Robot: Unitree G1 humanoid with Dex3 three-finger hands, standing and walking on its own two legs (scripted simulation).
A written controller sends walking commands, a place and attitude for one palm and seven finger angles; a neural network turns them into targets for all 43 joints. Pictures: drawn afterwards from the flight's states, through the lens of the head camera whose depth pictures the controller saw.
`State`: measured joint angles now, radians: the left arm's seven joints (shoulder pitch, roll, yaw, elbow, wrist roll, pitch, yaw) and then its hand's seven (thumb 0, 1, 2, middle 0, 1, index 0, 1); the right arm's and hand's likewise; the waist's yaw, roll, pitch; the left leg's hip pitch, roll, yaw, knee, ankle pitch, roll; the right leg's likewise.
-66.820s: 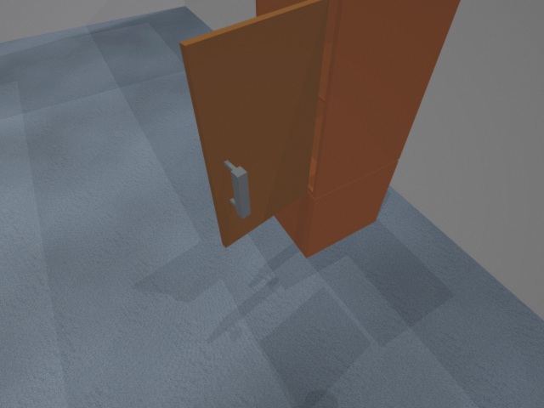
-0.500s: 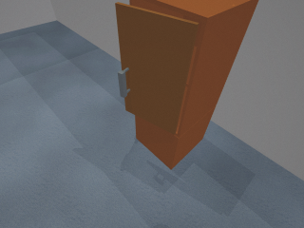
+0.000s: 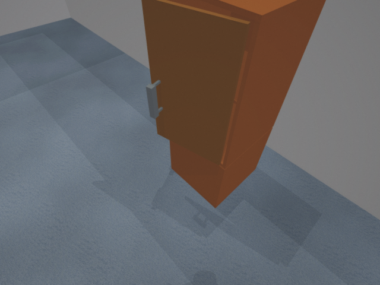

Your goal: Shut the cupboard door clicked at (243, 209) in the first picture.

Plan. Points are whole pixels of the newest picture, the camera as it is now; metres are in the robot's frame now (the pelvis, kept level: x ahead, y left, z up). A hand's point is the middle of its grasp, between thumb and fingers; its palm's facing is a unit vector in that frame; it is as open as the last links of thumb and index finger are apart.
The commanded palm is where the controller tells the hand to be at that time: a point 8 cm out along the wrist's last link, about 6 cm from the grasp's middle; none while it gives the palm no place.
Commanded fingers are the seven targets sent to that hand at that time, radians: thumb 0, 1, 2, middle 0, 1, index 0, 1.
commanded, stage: look to check the result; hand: left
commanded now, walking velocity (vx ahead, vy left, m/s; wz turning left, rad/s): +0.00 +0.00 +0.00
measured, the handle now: (156, 99) +0.77 +0.18 -0.10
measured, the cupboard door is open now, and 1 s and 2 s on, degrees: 13 13 13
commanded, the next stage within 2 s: walk to a spot facing it in 0.10 s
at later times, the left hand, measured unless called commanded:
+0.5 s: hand out of the picture -0.03 +0.18 -0.20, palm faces +0.14 -0.97 -0.20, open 7.3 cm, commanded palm none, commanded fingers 0.00 0.90 0.90 -0.20 -0.30 -0.20 -0.30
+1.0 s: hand out of the picture -0.04 +0.22 -0.16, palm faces +0.38 -0.87 -0.30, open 7.3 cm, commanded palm none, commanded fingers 0.00 0.90 0.90 -0.20 -0.30 -0.20 -0.30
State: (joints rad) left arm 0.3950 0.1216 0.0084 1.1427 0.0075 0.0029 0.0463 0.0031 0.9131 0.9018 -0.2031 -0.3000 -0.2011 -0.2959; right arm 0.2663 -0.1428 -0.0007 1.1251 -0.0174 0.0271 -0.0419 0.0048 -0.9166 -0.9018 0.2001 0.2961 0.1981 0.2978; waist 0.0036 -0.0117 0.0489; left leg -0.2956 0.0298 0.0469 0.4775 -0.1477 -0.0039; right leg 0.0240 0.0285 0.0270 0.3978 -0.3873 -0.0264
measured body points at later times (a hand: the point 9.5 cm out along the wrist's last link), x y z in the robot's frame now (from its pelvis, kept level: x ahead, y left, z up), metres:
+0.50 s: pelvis +0.00 +0.01 -0.02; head +0.02 +0.02 +0.43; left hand -0.04 +0.23 -0.18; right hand +0.02 -0.23 -0.17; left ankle +0.07 +0.13 -0.73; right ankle -0.11 -0.11 -0.73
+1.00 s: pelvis -0.03 -0.01 -0.01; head +0.03 +0.01 +0.44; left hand -0.06 +0.27 -0.14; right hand +0.15 -0.22 -0.15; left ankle -0.09 +0.11 -0.71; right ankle -0.04 -0.13 -0.74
